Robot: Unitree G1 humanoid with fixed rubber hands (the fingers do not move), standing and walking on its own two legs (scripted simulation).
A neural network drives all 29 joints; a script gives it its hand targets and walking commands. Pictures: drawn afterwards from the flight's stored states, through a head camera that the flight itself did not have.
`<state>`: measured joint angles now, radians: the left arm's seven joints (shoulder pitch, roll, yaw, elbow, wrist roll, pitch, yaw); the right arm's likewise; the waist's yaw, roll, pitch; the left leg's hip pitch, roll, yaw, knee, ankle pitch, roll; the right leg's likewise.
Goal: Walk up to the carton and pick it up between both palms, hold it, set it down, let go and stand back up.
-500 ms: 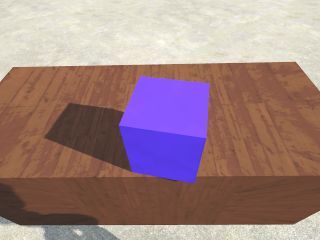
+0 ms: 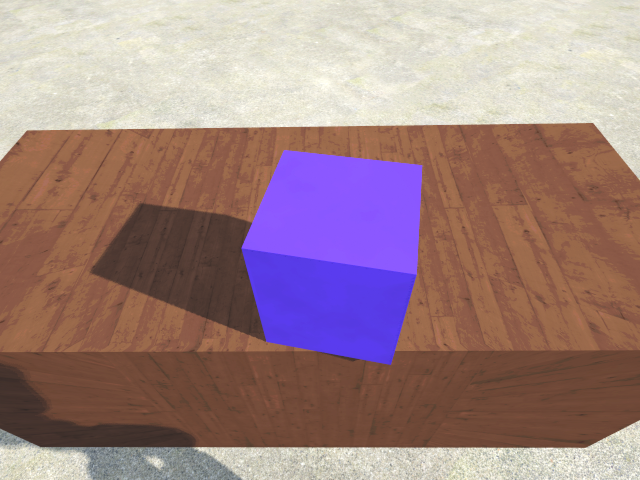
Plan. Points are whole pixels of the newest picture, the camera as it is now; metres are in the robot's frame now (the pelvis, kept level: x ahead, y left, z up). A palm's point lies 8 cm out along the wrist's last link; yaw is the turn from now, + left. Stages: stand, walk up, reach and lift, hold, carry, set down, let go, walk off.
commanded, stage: stand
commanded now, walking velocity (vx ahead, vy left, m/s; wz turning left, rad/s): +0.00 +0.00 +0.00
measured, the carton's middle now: (338, 260) +0.43 +0.01 -0.02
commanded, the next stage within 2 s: none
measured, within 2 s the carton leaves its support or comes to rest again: neither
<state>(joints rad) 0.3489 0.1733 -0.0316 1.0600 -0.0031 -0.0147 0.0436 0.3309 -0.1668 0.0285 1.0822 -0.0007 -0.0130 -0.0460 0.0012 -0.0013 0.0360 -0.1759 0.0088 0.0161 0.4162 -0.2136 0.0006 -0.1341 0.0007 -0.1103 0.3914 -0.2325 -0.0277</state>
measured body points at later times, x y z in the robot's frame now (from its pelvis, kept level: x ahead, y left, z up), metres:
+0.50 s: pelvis +0.00 +0.00 +0.00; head +0.01 +0.01 +0.45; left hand -0.02 +0.23 -0.16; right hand -0.01 -0.22 -0.16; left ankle +0.01 +0.12 -0.74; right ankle -0.01 -0.09 -0.74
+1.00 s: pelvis +0.01 +0.00 +0.00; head +0.01 +0.00 +0.45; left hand -0.01 +0.22 -0.16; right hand -0.01 -0.22 -0.16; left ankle +0.01 +0.12 -0.74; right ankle -0.01 -0.09 -0.74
